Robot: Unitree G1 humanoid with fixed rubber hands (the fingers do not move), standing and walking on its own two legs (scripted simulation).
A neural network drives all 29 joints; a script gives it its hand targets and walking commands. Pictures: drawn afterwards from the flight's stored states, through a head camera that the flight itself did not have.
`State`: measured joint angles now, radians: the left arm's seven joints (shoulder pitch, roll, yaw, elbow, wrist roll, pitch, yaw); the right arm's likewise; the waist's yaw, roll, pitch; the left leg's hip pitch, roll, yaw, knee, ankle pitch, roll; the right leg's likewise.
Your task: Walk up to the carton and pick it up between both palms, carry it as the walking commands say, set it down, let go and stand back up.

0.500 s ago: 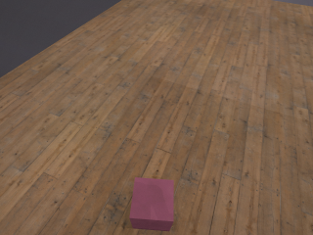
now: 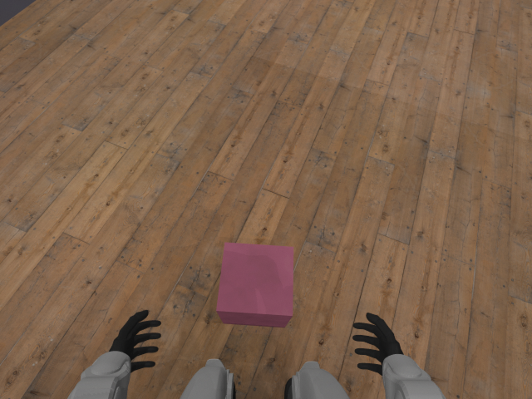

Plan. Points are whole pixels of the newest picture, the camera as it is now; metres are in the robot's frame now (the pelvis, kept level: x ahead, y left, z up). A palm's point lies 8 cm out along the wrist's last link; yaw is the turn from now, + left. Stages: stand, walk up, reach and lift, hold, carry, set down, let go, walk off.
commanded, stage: reach and lift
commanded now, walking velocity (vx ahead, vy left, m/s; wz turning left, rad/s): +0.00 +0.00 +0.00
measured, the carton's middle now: (256, 287) +0.42 +0.02 -0.60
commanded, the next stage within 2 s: none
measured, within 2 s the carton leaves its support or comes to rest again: neither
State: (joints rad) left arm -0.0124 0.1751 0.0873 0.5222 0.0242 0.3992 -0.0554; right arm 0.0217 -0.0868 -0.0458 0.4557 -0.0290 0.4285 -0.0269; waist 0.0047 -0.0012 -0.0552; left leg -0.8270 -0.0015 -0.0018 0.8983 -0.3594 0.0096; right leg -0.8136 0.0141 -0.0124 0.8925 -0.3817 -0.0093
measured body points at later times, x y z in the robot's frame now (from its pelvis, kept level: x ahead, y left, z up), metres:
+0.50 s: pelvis -0.07 +0.00 -0.05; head +0.13 +0.01 +0.36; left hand +0.33 +0.22 -0.14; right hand +0.32 -0.19 -0.14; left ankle +0.03 +0.11 -0.69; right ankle +0.02 -0.11 -0.69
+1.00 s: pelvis -0.04 +0.01 -0.06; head +0.25 +0.02 +0.28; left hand +0.46 +0.22 -0.17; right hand +0.44 -0.18 -0.18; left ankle +0.03 +0.11 -0.69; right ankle +0.02 -0.11 -0.69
